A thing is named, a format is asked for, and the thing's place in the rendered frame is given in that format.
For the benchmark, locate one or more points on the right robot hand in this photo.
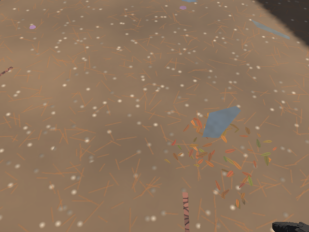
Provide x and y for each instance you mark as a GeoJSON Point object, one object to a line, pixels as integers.
{"type": "Point", "coordinates": [284, 226]}

